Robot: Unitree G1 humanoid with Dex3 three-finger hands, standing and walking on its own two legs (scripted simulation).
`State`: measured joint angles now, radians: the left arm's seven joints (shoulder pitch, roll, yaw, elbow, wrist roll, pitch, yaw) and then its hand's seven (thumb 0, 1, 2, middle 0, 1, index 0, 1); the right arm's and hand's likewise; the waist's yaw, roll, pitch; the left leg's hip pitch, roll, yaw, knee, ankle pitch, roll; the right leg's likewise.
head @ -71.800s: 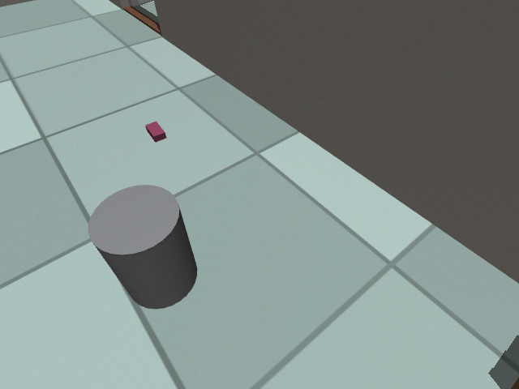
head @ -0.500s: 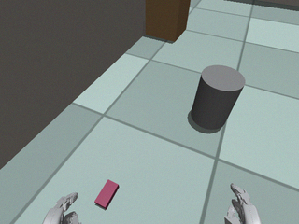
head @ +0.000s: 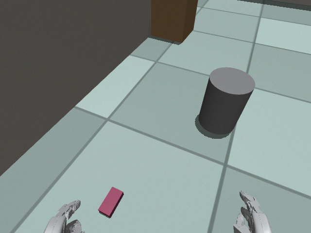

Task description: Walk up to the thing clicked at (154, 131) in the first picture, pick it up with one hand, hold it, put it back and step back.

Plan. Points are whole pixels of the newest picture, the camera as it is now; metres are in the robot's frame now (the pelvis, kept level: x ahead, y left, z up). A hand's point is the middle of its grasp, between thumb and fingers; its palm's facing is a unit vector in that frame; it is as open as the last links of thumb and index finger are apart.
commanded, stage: home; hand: left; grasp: from above
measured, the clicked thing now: (111, 201) +0.45 +0.25 -0.69
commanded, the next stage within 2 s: stand in 0.04 s
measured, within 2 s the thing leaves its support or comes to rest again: neither
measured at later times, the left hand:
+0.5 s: hand out of the picture +0.09 +0.24 -0.10, palm faces +0.04 -0.94 -0.34, open 7.4 cm
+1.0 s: hand out of the picture +0.02 +0.25 -0.10, palm faces +0.04 -0.94 -0.35, open 7.4 cm
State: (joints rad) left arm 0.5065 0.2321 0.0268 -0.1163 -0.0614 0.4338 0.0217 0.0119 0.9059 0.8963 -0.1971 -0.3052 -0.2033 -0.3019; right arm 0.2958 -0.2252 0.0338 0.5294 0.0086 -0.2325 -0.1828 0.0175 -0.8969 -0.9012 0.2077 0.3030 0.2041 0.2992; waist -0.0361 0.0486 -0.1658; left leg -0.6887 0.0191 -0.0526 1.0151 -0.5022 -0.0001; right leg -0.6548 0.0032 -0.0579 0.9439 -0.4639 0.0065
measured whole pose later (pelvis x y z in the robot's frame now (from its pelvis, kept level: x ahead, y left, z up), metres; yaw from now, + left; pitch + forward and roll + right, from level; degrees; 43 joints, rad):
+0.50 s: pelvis +0.00 +0.01 +0.04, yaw +0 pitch -1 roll +0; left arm 0.23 0.29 0.04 0.80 0.04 0.03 0.03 0.01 0.91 0.90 -0.20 -0.30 -0.20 -0.30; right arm 0.20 -0.30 -0.04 0.92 -0.06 -0.02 -0.02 0.01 -0.90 -0.90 0.21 0.30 0.20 0.30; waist 0.02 0.00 0.04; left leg -0.32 -0.02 -0.01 0.68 -0.35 0.02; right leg -0.31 -0.04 -0.02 0.68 -0.35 0.02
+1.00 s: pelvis -0.03 +0.01 +0.06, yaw +0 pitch -5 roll +0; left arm 0.19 0.30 0.03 1.11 0.03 0.00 0.03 0.01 0.91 0.90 -0.20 -0.30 -0.20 -0.30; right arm 0.15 -0.29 -0.04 1.10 -0.03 0.01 -0.01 0.01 -0.90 -0.90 0.21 0.30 0.20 0.30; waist 0.02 0.01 0.06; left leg -0.12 -0.03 -0.02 0.38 -0.17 0.02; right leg -0.12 -0.04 -0.03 0.39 -0.17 0.02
